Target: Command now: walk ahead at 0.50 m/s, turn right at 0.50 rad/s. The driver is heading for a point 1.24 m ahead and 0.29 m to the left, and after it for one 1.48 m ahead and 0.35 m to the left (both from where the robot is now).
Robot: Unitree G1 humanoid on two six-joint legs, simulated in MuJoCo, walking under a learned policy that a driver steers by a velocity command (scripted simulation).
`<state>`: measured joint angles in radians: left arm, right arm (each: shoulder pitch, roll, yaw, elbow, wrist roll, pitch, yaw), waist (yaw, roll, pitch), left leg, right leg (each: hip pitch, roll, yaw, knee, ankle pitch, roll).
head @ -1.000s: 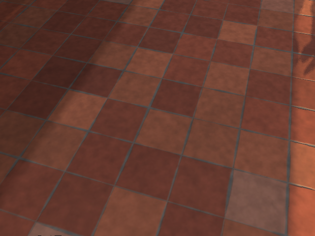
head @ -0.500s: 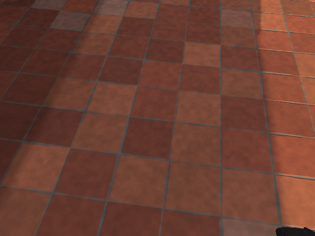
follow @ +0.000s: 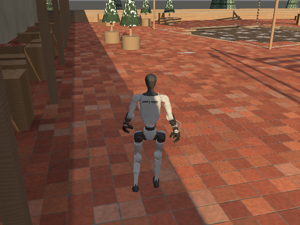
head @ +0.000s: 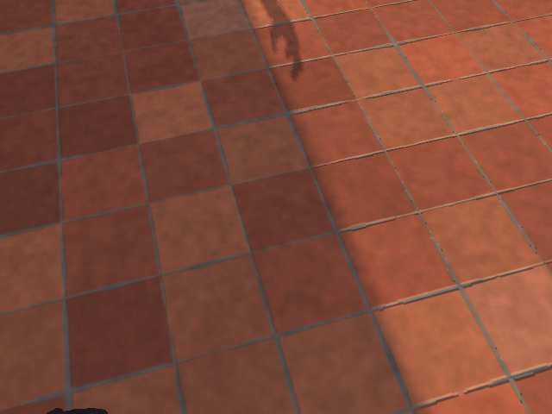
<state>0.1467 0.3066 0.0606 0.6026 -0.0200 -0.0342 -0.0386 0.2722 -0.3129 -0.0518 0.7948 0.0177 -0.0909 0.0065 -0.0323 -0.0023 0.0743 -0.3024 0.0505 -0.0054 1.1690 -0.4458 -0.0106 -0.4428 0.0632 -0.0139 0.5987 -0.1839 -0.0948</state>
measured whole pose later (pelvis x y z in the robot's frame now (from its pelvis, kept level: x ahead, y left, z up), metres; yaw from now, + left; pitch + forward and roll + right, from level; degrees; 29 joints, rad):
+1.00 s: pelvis +0.59 +0.08 +0.00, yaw +25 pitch +2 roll -1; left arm 0.12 0.28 0.04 0.67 0.01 -0.11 -0.01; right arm 0.36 -0.31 -0.06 0.73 0.03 -0.02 -0.01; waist -0.04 0.04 0.00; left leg -0.29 -0.08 -0.16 1.06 -0.48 0.03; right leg -0.41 0.04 0.01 0.54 -0.17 -0.02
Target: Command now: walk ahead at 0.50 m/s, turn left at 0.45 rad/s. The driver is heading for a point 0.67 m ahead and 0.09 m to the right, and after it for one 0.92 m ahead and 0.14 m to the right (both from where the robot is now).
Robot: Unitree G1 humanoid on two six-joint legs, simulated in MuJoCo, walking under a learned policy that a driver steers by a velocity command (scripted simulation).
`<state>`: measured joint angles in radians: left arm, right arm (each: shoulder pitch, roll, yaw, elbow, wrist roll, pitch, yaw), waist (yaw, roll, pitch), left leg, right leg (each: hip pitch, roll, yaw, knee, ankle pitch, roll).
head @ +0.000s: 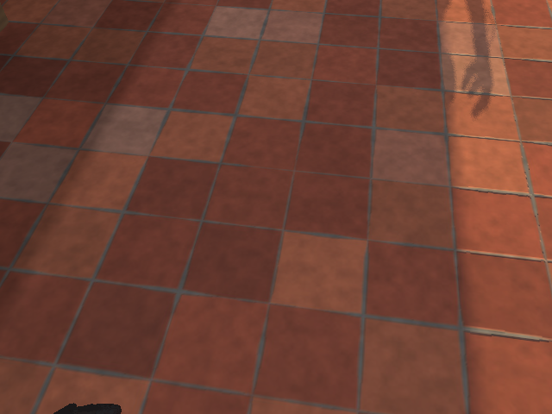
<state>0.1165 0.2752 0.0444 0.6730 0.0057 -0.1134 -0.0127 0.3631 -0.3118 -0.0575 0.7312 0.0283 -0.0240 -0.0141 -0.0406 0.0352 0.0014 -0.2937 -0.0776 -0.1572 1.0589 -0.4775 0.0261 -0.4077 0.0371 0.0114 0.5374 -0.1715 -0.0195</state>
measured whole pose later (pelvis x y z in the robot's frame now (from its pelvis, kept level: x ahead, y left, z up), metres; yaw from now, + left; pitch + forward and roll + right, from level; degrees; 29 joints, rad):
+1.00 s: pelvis +0.51 -0.02 -0.01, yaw -17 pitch +1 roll +1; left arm 0.12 0.31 0.07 0.68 -0.01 -0.03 -0.04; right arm 0.25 -0.30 -0.06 0.81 0.01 -0.07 -0.01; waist -0.02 0.00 0.09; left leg -0.26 0.04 0.03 1.17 -0.54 -0.05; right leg -0.47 0.05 -0.03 0.62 -0.18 -0.09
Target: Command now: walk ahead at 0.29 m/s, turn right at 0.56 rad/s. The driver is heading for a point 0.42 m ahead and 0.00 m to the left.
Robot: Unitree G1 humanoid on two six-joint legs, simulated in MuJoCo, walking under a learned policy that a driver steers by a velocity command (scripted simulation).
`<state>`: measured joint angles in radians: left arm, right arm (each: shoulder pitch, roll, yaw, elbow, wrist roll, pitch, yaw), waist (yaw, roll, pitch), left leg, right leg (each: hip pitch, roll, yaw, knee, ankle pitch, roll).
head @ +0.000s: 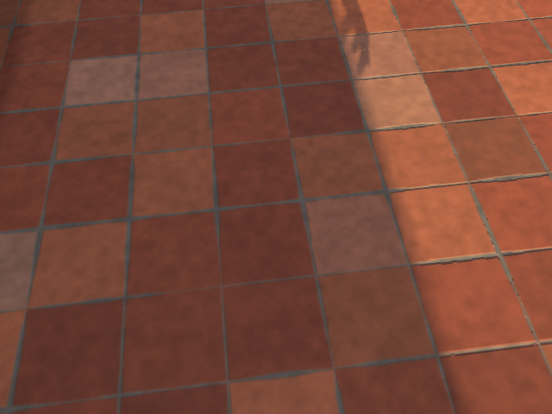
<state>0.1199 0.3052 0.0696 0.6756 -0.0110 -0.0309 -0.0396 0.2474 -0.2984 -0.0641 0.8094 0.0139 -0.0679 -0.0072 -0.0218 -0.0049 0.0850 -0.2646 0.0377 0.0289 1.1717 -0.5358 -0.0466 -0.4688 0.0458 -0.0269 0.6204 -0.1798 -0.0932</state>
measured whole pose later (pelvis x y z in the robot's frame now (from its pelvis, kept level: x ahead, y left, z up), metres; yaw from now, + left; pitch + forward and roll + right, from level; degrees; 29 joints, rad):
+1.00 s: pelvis +0.18 +0.01 +0.01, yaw -11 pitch +0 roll -1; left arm 0.21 0.26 0.06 0.77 0.01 0.02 0.06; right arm 0.19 -0.31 -0.06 0.81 0.01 0.02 0.01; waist -0.01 0.02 0.04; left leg -0.37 0.00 -0.02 0.71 -0.36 0.00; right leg -0.20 -0.01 -0.02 0.58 -0.37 0.01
